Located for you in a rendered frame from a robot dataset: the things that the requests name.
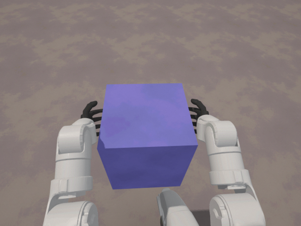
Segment carton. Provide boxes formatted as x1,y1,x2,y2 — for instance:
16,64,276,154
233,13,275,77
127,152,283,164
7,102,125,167
97,83,198,189

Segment left robot hand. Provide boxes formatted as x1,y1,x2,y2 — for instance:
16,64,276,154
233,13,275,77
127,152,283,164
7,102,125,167
81,101,103,136

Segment robot left upper arm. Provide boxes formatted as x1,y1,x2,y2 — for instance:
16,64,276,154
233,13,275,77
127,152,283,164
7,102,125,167
44,201,99,226

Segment right robot hand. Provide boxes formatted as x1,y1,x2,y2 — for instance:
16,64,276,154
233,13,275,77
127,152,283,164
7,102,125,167
188,99,209,134

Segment right robot forearm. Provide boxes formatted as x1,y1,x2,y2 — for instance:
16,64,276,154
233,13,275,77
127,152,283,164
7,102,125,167
197,115,266,225

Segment left robot forearm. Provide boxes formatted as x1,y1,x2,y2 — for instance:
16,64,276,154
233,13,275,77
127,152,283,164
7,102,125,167
43,118,97,226

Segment robot right upper arm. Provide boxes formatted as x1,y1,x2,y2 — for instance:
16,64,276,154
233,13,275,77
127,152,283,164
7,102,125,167
209,193,265,226

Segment right robot thigh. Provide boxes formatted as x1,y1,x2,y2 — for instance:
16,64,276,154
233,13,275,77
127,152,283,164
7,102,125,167
157,190,199,226

